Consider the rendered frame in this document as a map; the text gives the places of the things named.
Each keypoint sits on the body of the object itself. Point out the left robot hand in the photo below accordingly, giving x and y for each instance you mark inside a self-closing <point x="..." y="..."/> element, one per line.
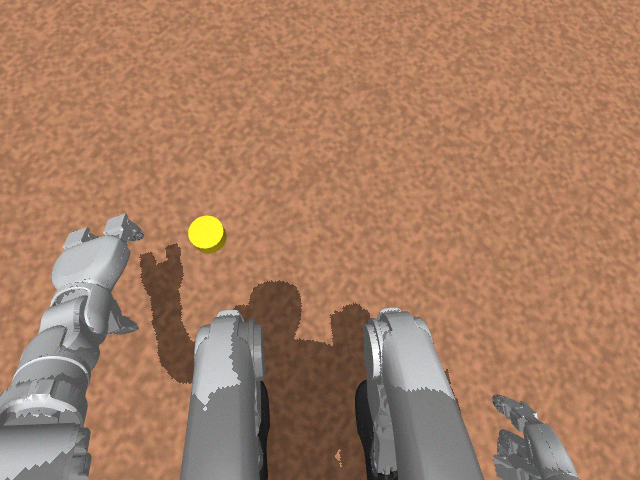
<point x="100" y="261"/>

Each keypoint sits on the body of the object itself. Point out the tin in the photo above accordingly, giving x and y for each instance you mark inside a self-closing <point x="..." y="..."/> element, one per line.
<point x="207" y="234"/>

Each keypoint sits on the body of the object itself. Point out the left robot arm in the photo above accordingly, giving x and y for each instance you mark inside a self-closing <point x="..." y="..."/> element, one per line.
<point x="42" y="413"/>

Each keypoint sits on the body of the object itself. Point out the right robot hand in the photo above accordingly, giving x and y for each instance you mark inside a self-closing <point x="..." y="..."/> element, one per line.
<point x="538" y="456"/>

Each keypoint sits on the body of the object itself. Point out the right robot foot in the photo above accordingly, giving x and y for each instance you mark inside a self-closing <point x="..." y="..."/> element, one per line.
<point x="366" y="434"/>

